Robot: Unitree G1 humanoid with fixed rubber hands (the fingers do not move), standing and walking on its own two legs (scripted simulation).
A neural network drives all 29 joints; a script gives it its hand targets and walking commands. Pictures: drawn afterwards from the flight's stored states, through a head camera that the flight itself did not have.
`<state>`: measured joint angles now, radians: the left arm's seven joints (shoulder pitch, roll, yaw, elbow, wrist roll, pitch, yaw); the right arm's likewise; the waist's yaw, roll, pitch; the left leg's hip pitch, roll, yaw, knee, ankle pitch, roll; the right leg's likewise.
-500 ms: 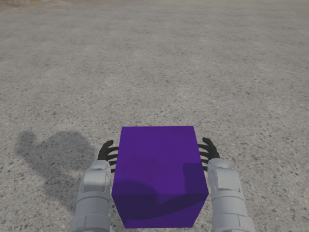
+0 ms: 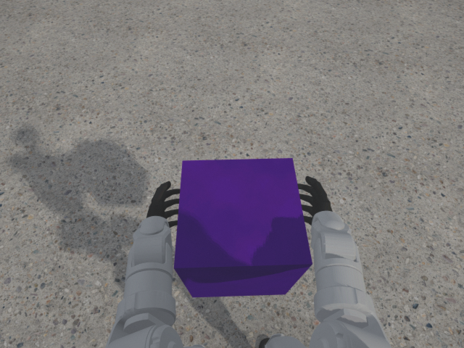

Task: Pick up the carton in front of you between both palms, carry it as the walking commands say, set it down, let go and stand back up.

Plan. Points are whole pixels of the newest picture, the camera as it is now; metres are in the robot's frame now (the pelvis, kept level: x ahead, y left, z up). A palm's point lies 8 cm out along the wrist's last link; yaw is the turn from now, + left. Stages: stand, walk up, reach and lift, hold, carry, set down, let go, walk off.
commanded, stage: set down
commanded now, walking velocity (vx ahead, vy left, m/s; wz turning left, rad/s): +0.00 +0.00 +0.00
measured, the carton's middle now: (238, 233) +0.34 -0.01 -0.09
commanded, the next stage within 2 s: none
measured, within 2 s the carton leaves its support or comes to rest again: neither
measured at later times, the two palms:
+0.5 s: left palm (177, 239) +0.38 +0.14 -0.19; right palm (299, 235) +0.37 -0.16 -0.19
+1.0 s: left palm (187, 247) +0.41 +0.14 -0.36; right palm (286, 249) +0.40 -0.16 -0.36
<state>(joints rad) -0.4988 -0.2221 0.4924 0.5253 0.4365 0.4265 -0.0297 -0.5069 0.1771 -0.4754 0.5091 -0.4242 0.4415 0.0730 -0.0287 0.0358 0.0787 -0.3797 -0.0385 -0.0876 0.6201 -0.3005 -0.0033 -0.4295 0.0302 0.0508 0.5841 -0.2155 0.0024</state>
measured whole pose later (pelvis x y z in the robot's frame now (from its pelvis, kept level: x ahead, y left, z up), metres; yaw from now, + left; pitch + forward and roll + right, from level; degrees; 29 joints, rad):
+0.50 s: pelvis -0.04 +0.00 -0.12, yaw +1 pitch +37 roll +1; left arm -0.69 -0.12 0.43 0.59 0.22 0.22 0.06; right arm -0.71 0.10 -0.47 0.56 -0.27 0.24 0.02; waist -0.03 0.03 -0.18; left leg -1.45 -0.10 -0.07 1.24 -0.44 -0.02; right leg -1.50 0.05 0.09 1.20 -0.35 0.04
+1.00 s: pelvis -0.07 +0.00 -0.26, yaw +2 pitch +47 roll +2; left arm -0.97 0.04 0.38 0.76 0.14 0.21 0.06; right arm -0.92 0.04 -0.44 0.64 -0.18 0.23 -0.09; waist -0.03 0.02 -0.16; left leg -1.98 -0.14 -0.07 1.73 -0.56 -0.05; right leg -2.05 0.10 0.09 1.69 -0.45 0.05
